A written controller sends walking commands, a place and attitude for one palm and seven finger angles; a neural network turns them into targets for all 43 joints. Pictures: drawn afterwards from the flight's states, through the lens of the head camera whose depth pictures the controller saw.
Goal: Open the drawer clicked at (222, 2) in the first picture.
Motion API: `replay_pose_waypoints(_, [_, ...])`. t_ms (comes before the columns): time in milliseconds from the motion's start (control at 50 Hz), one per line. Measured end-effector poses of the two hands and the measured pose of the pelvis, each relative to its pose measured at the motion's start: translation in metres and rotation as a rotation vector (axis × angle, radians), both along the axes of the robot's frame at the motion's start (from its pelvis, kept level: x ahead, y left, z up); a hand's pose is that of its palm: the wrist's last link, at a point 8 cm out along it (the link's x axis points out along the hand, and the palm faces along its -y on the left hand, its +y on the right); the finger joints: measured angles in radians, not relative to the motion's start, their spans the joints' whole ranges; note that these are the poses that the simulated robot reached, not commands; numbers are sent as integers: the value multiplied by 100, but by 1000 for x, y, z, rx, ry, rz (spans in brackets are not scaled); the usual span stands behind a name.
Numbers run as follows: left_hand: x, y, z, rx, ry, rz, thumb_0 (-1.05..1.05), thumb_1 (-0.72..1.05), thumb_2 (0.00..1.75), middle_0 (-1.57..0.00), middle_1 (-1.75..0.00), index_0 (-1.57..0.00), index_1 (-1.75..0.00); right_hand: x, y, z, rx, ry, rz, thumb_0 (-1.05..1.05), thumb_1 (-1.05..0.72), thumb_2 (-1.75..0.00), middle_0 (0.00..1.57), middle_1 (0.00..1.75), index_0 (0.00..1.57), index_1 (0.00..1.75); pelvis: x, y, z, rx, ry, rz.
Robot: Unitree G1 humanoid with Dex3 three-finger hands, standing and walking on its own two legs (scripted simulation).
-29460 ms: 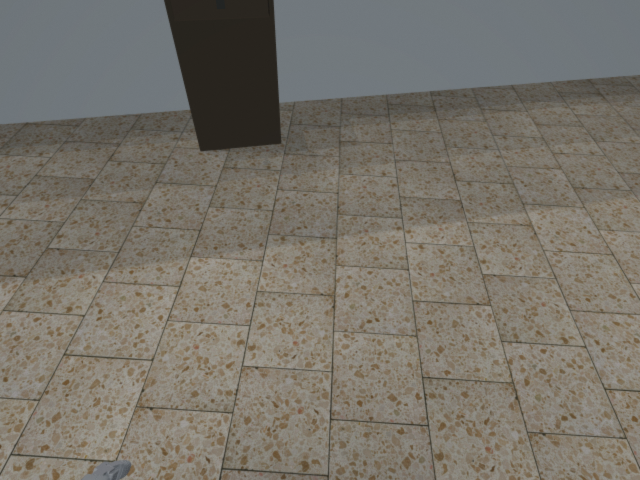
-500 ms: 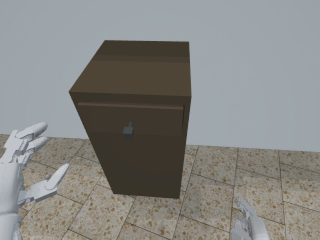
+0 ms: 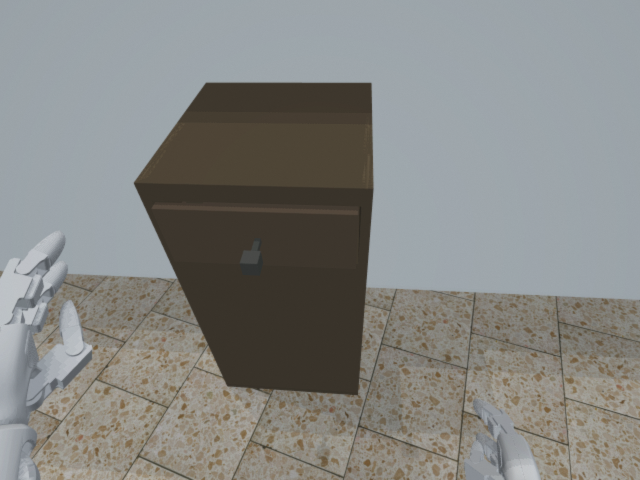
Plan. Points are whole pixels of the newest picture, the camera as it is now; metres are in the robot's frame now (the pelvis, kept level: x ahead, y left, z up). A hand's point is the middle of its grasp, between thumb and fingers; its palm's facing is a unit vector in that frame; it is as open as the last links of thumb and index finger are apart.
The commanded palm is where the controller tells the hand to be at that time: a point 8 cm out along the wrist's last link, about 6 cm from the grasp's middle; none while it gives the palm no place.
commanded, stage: step back with the hand held close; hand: left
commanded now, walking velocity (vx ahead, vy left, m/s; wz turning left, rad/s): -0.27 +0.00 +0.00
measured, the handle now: (253, 255) +0.51 +0.19 -0.05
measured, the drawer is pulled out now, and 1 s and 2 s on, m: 0.02 0.02 0.02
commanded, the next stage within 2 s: stop stepping back and stand still in 1.32 s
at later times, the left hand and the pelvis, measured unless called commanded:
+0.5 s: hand (32, 407) +0.14 +0.27 +0.15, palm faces +0.33 -0.81 -0.49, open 7.4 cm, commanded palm +0.08 +0.31 +0.17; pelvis -0.05 +0.03 -0.01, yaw +0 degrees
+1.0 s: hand out of the picture +0.06 +0.28 +0.16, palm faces +0.41 -0.78 -0.48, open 7.4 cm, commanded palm -0.01 +0.31 +0.17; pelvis -0.12 +0.03 -0.02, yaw +3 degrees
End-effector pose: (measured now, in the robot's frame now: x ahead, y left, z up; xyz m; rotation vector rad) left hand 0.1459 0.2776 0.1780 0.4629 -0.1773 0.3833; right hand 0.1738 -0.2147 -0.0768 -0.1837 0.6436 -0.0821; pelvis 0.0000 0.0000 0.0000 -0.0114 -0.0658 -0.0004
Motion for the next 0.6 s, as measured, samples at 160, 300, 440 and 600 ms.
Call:
replay_pose_waypoints(160, [-5, 3, -14, 22, 68, -34, 1, 89, 90, -21, -30, -21, -30, -13, -15, -3, -49, 77, -43, 2, -91, -90, 20, 30, 20, 30, -11, 7, -3, -11, 73, 17])
replay_pose_waypoints(300, [-17, 15, -10, 71, 89, -63, 1, 89, 90, -21, -30, -21, -30, -27, -13, 0, -80, 106, -79, 2, -91, -90, 20, 30, 20, 30, -23, 17, -5, -2, 88, 13])
replay_pose_waypoints(440, [-35, 27, -5, 94, 33, -65, 1, 89, 90, -21, -30, -21, -30, -39, 4, 5, -66, 63, -65, 2, -91, -90, 20, 30, 20, 30, -44, 24, -8, -1, 88, 4])
replay_pose_waypoints(600, [-67, 29, -14, 91, -2, -60, 1, 89, 90, -21, -30, -21, -30, -63, 15, 6, -67, 17, -28, 1, -91, -90, 20, 30, 21, 30, -72, 26, -17, -8, 79, 1])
